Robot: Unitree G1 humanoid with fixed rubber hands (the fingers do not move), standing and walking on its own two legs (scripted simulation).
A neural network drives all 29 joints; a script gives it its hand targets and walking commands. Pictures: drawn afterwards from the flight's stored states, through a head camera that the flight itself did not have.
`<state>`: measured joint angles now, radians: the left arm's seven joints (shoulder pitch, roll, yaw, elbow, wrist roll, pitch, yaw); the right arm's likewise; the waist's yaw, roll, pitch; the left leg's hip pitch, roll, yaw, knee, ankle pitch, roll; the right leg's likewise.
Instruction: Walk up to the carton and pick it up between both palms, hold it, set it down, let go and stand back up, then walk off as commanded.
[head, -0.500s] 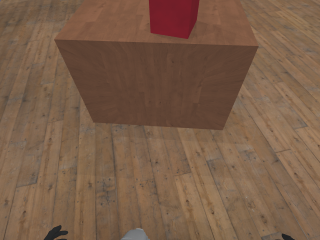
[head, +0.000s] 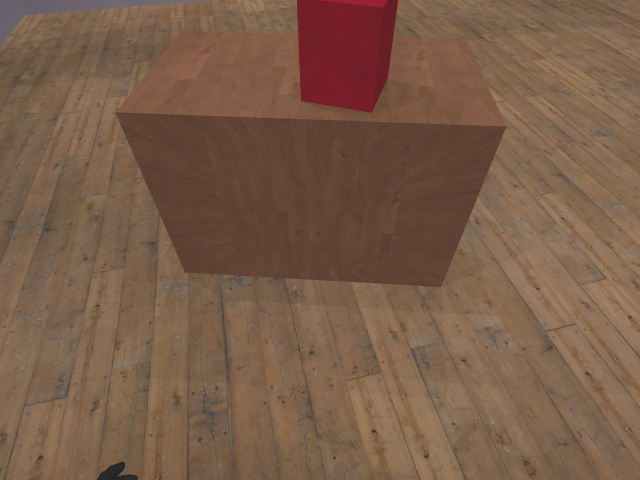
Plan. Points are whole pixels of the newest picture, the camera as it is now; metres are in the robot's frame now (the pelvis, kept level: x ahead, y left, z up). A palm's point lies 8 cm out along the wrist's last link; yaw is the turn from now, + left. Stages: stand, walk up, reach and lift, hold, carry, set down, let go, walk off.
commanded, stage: stand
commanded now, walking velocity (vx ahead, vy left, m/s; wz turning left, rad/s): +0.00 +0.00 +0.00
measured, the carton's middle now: (348, 43) +1.11 -0.05 +0.06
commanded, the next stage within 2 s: none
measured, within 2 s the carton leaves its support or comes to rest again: neither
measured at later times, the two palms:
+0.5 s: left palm out of the picture +0.08 +0.31 -0.11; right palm out of the picture +0.05 -0.31 -0.10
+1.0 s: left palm out of the picture +0.08 +0.31 -0.11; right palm out of the picture +0.04 -0.32 -0.10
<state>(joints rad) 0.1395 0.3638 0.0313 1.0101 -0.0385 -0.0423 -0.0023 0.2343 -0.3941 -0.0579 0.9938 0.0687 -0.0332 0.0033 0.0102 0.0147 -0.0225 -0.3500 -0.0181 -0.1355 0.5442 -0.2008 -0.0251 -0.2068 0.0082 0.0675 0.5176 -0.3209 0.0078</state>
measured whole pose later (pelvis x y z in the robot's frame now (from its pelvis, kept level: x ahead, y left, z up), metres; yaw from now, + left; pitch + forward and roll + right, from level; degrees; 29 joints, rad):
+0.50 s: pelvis -0.01 +0.01 +0.00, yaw +0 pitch +0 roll -1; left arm 0.13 0.36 0.03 1.05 -0.04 -0.04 0.00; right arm 0.23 -0.39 -0.06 1.02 0.07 -0.03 0.00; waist 0.01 0.01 -0.02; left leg -0.33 -0.02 -0.14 0.50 -0.17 -0.03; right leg -0.18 0.00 0.07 0.46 -0.28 0.01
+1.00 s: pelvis -0.01 +0.00 +0.01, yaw +0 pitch +0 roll -1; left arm 0.12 0.36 0.03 1.07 -0.04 -0.04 0.00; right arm 0.23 -0.39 -0.06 1.03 0.07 -0.03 0.00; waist 0.01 0.01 -0.01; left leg -0.32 -0.02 -0.14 0.48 -0.16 -0.03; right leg -0.17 0.00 0.07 0.44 -0.27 0.02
